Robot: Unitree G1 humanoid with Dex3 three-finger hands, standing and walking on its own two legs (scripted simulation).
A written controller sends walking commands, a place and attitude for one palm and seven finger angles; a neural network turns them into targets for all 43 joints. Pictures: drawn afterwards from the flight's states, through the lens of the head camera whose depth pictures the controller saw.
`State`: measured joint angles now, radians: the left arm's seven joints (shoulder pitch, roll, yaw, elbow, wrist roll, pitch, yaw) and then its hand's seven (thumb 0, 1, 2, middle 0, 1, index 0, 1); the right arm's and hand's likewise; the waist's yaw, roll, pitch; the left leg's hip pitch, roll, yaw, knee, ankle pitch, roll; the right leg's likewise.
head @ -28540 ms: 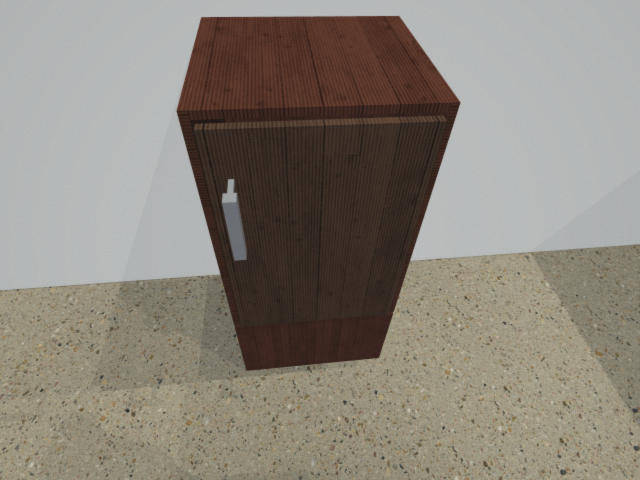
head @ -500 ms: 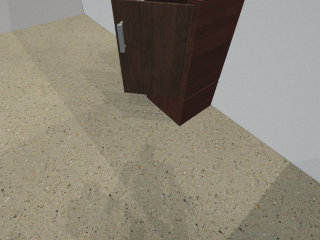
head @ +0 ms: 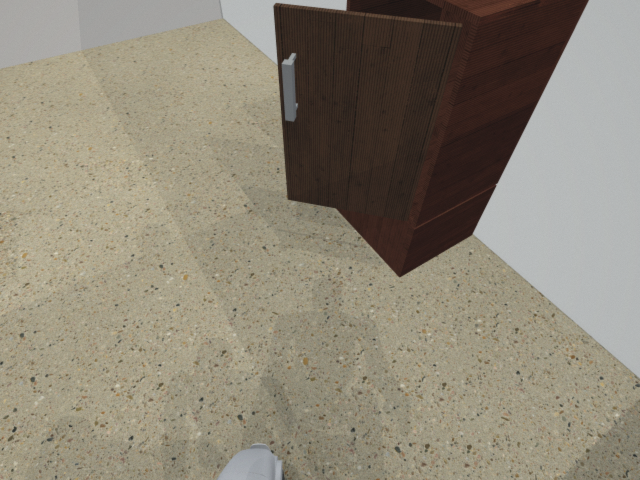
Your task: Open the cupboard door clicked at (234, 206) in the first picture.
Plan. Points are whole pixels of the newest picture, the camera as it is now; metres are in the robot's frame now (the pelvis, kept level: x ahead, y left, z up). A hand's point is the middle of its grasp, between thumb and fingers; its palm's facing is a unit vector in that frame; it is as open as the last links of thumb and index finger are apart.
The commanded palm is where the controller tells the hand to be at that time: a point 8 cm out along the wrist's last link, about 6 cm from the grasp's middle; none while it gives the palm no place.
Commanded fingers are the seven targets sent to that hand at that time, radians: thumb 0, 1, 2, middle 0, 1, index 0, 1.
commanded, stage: take the last steps up to it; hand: left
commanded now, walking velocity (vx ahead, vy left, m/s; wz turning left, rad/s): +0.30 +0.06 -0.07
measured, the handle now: (291, 87) +0.95 +0.17 -0.03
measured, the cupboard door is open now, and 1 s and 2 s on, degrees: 44 44 44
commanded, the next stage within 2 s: come to a stop and stand still in 0.86 s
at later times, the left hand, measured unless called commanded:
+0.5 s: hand (198, 371) +0.28 +0.23 -0.15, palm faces -0.06 -0.98 -0.18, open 7.3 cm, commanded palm none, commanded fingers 0.00 0.90 0.90 -0.20 -0.30 -0.20 -0.30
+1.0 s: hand (220, 359) +0.32 +0.21 -0.20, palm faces -0.01 -0.99 -0.15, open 7.2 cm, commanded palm none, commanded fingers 0.00 0.90 0.90 -0.20 -0.30 -0.20 -0.30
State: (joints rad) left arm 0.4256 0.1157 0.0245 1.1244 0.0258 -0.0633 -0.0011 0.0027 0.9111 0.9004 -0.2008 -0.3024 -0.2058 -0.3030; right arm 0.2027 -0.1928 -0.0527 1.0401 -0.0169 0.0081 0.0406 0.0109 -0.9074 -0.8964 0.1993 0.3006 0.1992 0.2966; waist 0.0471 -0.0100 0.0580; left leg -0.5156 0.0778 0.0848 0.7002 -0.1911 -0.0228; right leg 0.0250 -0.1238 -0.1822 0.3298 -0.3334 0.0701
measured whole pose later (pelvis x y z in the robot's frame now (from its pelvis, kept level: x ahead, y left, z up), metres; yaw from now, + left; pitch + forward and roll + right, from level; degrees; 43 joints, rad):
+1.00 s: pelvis +0.33 +0.04 -0.01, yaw -5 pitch -1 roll -1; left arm 0.32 0.18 0.05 1.11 0.01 -0.02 0.00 -0.01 0.93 0.90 -0.20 -0.30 -0.20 -0.30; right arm 0.19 -0.17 -0.05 1.02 -0.03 -0.06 0.00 0.01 -0.91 -0.90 0.20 0.30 0.20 0.30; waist 0.02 -0.04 0.03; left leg -0.37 0.05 0.11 0.59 -0.19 0.03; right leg -0.14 -0.07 -0.12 0.61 -0.44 0.01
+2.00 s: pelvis +0.32 -0.03 +0.00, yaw -7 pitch +0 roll -1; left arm 0.26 0.15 -0.01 1.11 0.01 -0.02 0.04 0.00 0.92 0.90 -0.20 -0.30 -0.20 -0.30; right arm 0.25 -0.17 -0.01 1.09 -0.01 0.01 -0.03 0.01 -0.92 -0.90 0.20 0.30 0.20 0.30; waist 0.00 0.02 0.04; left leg -0.18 0.02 0.04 0.49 -0.30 0.00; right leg -0.20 0.03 -0.07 0.44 -0.23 -0.04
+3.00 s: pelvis +0.36 +0.01 -0.01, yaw -7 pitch +0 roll +0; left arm 0.33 0.16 0.03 1.09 0.03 0.02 0.02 0.00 0.91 0.90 -0.20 -0.30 -0.20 -0.30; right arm 0.36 -0.14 0.01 1.08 -0.02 -0.04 -0.03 0.01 -0.91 -0.90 0.20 0.30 0.20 0.30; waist 0.02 -0.04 0.02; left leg -0.15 -0.04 0.09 0.52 -0.38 0.08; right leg -0.30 -0.04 -0.05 0.78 -0.49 -0.03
